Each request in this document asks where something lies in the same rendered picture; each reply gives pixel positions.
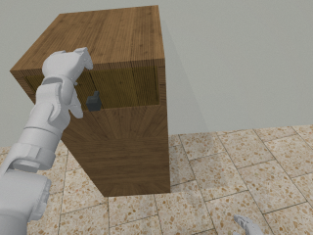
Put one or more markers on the cabinet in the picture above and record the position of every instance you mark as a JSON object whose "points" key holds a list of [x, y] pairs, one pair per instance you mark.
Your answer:
{"points": [[124, 151]]}

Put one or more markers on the left robot hand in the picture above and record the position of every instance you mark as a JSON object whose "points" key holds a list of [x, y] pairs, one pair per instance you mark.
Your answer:
{"points": [[71, 66]]}

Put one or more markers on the drawer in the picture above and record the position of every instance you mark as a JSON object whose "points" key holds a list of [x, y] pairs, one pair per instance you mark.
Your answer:
{"points": [[118, 88]]}

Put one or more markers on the robot left forearm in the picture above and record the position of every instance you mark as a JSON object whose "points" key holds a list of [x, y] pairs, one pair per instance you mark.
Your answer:
{"points": [[36, 147]]}

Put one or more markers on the robot left upper arm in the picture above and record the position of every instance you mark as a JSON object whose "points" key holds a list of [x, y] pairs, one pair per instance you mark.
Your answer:
{"points": [[23, 198]]}

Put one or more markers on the handle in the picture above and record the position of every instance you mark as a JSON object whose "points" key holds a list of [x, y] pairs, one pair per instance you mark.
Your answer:
{"points": [[94, 103]]}

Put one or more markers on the right robot hand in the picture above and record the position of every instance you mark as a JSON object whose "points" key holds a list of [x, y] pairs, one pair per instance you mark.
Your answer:
{"points": [[247, 224]]}

